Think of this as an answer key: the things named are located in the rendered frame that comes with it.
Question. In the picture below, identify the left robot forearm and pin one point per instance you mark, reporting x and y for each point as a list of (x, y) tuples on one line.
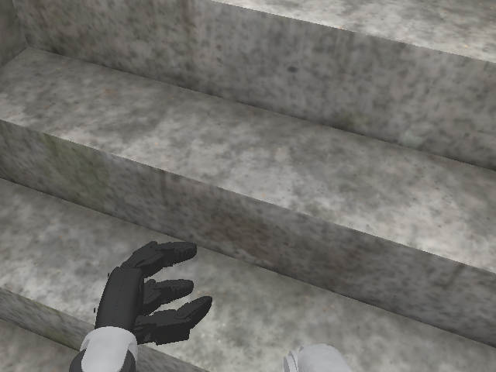
[(107, 349)]

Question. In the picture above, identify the left robot hand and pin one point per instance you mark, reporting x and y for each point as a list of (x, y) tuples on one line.
[(127, 301)]

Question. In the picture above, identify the right robot thigh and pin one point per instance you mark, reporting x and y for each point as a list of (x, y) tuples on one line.
[(316, 358)]

